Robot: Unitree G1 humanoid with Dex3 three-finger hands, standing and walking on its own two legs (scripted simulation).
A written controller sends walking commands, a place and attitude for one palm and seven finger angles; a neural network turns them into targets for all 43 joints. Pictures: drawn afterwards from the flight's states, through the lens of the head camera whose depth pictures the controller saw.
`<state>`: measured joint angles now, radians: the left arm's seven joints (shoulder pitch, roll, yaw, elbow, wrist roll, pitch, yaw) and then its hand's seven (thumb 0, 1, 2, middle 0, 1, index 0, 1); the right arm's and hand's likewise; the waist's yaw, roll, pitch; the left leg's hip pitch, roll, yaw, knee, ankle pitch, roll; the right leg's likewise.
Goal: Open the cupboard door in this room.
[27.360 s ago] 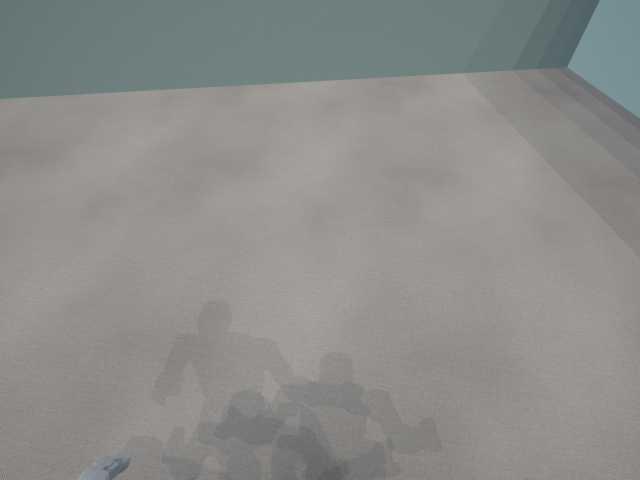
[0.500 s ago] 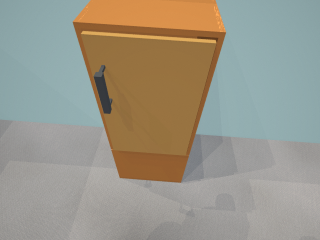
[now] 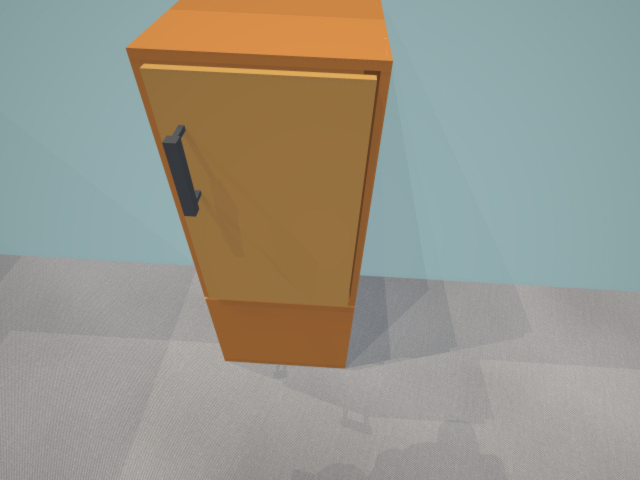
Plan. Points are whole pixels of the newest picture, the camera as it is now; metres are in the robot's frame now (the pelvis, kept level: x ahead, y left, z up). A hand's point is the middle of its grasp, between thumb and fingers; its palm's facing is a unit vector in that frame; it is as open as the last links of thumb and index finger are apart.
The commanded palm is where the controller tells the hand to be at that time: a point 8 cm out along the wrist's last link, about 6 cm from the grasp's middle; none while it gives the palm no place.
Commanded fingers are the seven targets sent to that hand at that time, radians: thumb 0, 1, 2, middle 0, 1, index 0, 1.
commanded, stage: come to a stop and stand still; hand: left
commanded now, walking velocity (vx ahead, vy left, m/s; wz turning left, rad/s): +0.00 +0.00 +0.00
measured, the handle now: (185, 171) +0.59 +0.27 +0.06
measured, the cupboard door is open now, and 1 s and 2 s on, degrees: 0 0 0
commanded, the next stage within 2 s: look again from close up in 1.54 s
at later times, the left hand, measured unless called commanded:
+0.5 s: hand out of the picture -0.07 +0.19 -0.17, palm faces +0.05 -0.98 -0.17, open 7.4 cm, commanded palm none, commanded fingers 0.00 0.90 0.90 -0.20 -0.30 -0.20 -0.30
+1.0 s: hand out of the picture -0.15 +0.20 -0.16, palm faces +0.04 -0.99 -0.11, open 7.4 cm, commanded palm none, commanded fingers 0.00 0.90 0.90 -0.20 -0.30 -0.20 -0.30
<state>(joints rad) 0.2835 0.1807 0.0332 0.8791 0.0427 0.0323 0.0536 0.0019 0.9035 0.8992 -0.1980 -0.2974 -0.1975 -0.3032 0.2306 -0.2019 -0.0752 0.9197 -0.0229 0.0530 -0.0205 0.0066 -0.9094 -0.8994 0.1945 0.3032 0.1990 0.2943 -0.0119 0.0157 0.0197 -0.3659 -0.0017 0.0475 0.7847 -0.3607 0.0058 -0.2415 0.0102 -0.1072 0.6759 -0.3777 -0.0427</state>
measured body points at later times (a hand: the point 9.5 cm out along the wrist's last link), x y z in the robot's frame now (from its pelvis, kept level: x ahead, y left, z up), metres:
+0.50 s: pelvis -0.07 +0.02 +0.01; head -0.09 +0.04 +0.46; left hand -0.07 +0.25 -0.15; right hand -0.10 -0.21 -0.14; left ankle +0.04 +0.08 -0.72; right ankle -0.01 -0.10 -0.71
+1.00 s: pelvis -0.14 +0.05 +0.02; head -0.14 +0.08 +0.47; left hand -0.15 +0.25 -0.15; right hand -0.16 -0.16 -0.13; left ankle -0.12 +0.14 -0.72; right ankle -0.12 -0.08 -0.72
